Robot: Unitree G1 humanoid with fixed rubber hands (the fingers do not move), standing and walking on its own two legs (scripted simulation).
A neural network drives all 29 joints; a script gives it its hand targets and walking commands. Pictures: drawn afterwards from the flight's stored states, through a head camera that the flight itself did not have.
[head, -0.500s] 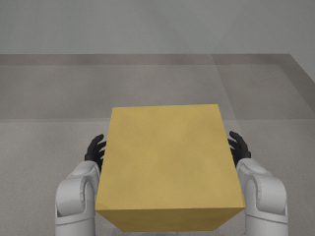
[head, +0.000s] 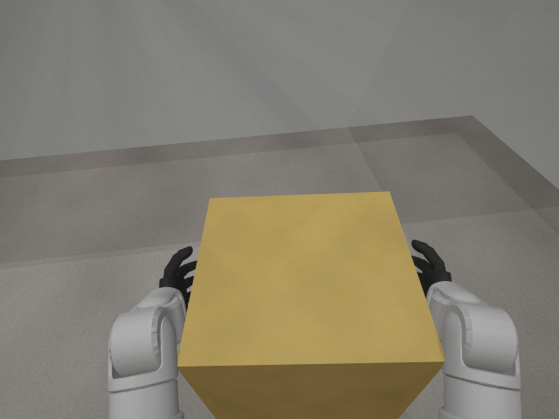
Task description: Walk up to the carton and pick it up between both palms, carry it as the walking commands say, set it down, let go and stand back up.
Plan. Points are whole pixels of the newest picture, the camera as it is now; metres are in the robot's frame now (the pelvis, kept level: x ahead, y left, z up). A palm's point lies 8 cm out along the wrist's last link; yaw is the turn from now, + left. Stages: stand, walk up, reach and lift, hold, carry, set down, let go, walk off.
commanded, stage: carry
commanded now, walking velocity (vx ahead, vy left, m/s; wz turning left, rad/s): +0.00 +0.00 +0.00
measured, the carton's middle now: (302, 316) +0.27 -0.01 +0.03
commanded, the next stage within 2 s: none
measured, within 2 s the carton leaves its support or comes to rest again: neither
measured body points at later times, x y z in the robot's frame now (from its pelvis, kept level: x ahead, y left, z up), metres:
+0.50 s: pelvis -0.01 +0.03 -0.01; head -0.03 +0.02 +0.44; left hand +0.29 +0.21 +0.07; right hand +0.30 -0.14 +0.07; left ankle +0.11 +0.07 -0.73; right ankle -0.07 -0.08 -0.74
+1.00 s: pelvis +0.01 +0.00 -0.01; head -0.03 +0.01 +0.44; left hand +0.29 +0.17 +0.07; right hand +0.29 -0.17 +0.08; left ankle +0.11 +0.07 -0.73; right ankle -0.07 -0.08 -0.73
